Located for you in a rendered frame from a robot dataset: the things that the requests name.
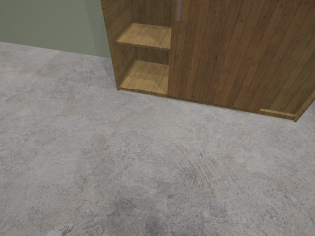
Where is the left robot hand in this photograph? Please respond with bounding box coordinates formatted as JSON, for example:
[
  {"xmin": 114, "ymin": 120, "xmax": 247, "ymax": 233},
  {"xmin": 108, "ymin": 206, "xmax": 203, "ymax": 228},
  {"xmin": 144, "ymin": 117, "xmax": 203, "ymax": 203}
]
[{"xmin": 47, "ymin": 223, "xmax": 73, "ymax": 236}]

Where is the wardrobe door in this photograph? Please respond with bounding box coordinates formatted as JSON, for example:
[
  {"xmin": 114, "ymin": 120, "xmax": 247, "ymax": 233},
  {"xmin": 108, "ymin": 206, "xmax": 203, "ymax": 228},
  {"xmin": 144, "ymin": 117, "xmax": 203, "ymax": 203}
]
[
  {"xmin": 261, "ymin": 16, "xmax": 315, "ymax": 114},
  {"xmin": 167, "ymin": 0, "xmax": 315, "ymax": 112}
]

